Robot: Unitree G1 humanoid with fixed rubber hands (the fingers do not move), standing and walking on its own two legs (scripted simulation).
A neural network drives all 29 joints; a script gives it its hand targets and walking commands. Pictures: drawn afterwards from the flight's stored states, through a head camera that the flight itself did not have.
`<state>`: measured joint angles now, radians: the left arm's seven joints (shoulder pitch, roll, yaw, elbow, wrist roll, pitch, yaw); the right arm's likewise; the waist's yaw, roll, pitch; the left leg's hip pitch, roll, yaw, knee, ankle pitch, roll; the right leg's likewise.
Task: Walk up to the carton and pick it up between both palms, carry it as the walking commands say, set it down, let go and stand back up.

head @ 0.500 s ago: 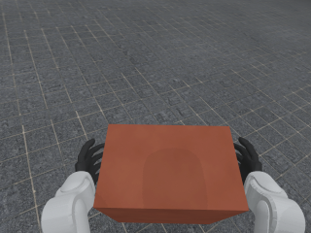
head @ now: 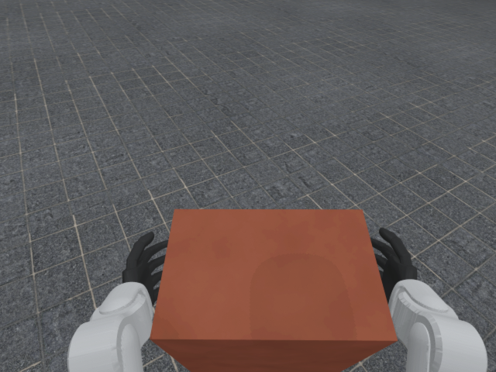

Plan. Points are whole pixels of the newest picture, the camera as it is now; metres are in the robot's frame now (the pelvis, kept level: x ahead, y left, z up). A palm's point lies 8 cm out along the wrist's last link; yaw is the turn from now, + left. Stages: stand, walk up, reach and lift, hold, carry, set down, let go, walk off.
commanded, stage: carry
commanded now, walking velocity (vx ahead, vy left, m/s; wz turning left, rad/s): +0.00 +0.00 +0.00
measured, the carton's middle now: (266, 300) +0.25 +0.00 +0.02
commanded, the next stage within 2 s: hold in 1.82 s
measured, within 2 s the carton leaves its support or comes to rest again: neither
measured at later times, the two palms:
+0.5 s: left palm (153, 345) +0.16 +0.14 +0.09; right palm (450, 355) +0.15 -0.20 +0.10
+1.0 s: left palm (144, 344) +0.16 +0.16 +0.08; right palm (433, 366) +0.15 -0.19 +0.08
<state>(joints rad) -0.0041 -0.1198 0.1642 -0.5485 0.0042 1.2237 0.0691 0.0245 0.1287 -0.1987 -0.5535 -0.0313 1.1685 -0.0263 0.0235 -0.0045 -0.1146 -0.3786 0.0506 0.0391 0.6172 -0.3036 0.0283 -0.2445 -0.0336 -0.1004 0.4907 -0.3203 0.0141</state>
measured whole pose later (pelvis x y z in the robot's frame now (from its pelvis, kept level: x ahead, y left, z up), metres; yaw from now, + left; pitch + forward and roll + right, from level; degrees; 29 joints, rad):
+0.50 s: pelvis -0.07 -0.02 +0.00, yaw -1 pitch -1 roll -1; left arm 0.01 -0.12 0.17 -0.48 0.00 1.21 0.06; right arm 0.02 0.13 -0.20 -0.52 -0.03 1.20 -0.05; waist 0.01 0.00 -0.10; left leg -0.38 0.03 0.07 0.58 -0.29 0.02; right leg -0.35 -0.03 -0.10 0.55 -0.26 0.01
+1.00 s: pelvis -0.08 -0.01 +0.00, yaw -1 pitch +0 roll -1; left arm -0.04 -0.12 0.18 -0.38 0.03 1.15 0.05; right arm 0.02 0.12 -0.20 -0.40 -0.03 1.09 -0.06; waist 0.01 0.00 -0.09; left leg -0.40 0.02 0.06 0.52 -0.16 0.03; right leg -0.37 -0.03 -0.11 0.78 -0.34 -0.01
